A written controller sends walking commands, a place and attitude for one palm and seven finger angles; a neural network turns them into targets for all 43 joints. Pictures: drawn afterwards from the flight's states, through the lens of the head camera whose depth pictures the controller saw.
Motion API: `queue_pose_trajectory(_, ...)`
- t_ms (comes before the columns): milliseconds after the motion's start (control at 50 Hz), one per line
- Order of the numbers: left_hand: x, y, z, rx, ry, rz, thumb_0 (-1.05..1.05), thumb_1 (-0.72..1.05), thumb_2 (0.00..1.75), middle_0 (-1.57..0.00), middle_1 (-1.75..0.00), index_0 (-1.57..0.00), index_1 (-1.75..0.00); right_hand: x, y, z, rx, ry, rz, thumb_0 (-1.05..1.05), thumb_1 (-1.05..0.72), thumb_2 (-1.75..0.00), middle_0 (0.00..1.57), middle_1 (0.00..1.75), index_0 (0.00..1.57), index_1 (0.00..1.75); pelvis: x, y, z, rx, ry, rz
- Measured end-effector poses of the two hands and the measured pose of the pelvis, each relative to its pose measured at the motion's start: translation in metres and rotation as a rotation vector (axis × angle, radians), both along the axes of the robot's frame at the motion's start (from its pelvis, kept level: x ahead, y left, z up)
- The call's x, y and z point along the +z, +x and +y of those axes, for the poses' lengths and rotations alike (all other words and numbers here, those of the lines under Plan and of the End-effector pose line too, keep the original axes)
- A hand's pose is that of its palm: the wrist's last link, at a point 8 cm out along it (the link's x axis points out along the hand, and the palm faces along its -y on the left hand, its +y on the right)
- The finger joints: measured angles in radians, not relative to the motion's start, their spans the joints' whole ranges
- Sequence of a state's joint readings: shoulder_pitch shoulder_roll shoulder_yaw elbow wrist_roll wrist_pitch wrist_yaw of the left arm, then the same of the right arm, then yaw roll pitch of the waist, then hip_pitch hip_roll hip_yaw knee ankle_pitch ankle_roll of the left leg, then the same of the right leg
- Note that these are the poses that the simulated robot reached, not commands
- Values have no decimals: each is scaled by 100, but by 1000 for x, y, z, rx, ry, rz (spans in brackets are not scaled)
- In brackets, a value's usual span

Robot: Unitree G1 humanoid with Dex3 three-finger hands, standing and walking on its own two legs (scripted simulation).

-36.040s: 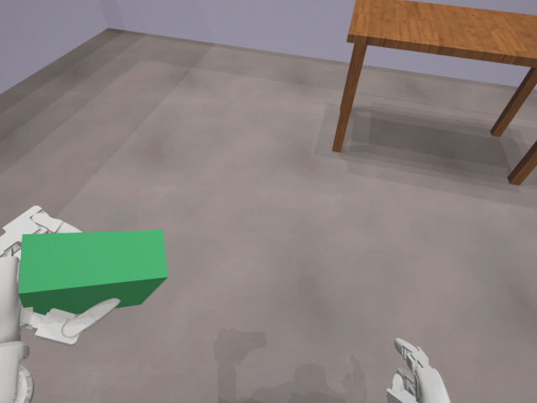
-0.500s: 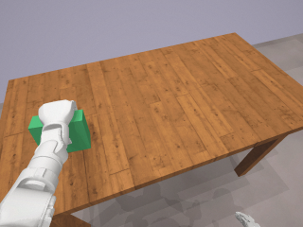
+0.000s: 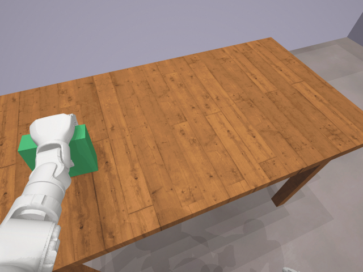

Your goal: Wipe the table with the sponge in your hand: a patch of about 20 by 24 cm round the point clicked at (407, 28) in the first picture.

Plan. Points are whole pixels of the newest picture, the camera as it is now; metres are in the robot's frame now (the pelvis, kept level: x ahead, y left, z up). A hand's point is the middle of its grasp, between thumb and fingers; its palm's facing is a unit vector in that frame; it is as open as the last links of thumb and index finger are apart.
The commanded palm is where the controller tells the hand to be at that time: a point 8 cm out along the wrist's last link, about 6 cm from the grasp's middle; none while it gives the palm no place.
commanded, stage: slide back across to the first lane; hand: left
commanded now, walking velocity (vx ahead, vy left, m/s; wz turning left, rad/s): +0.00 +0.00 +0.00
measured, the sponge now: (65, 159) +0.39 +0.31 -0.02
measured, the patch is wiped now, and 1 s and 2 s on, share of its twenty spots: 1.00 1.00 1.00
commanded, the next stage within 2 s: wipe back along the first lane in 0.36 s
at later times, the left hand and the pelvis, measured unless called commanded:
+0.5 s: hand (33, 149) +0.38 +0.36 +0.03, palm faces -0.10 -0.02 -0.99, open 9.9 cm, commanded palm +0.35 +0.36 +0.08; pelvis +0.04 +0.01 +0.01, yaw +0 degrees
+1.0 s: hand (28, 167) +0.34 +0.36 +0.03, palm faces -0.02 -0.03 -1.00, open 9.9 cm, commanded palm +0.29 +0.34 +0.06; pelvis +0.03 +0.04 +0.01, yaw +1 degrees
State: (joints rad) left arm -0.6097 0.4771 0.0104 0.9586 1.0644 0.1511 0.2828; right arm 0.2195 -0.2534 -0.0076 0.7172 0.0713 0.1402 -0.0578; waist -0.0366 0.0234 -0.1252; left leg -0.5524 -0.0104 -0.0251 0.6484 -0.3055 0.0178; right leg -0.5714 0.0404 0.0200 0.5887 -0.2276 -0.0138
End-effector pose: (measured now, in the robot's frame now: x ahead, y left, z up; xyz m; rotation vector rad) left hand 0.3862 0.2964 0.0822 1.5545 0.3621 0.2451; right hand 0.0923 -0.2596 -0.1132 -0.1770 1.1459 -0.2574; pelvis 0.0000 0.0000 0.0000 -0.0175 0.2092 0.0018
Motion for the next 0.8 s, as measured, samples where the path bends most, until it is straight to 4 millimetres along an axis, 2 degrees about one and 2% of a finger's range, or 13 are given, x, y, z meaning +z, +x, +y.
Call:
queue_pose_trajectory(100, 0, -1, 8, 16, -4, 6, 1, -57, 115, -75, -137, -79, -138, 4, 9, -2, 4, -4, -8, 1, -91, -90, 20, 30, 21, 30, 2, 7, 1, 0, -2, -9)
queue_pose_trajectory(240, 1, -2, 19, 22, -6, 21, 0, -55, 114, -74, -138, -78, -140, 10, 34, -1, 26, -6, -36, 1, -91, -90, 20, 30, 21, 30, 5, 18, 2, 0, -4, -13)
queue_pose_trajectory(420, 4, -12, 48, 58, -17, 15, 0, -54, 113, -74, -138, -77, -140, 18, 69, 4, 61, -7, -81, 1, -91, -90, 20, 30, 21, 30, 7, 32, 5, 0, -10, -19)
queue_pose_trajectory(540, 4, -21, 64, 77, -5, 37, 0, -53, 112, -73, -138, -76, -141, 21, 86, 11, 87, -10, -99, 1, -91, -90, 20, 30, 21, 30, 8, 37, 11, 11, -15, -22)
queue_pose_trajectory(800, -2, -50, 61, 21, -19, -25, -1, -50, 111, -70, -141, -73, -144, 27, 104, 40, 120, 16, -160, 1, -91, -90, 20, 30, 21, 30, 7, 39, 29, 10, -25, -41)
